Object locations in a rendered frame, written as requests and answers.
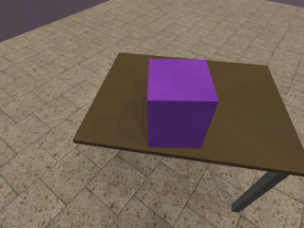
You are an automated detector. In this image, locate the table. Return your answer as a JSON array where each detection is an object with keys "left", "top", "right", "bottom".
[{"left": 73, "top": 52, "right": 304, "bottom": 213}]

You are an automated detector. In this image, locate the carton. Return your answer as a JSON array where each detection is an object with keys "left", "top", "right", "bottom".
[{"left": 147, "top": 59, "right": 219, "bottom": 148}]

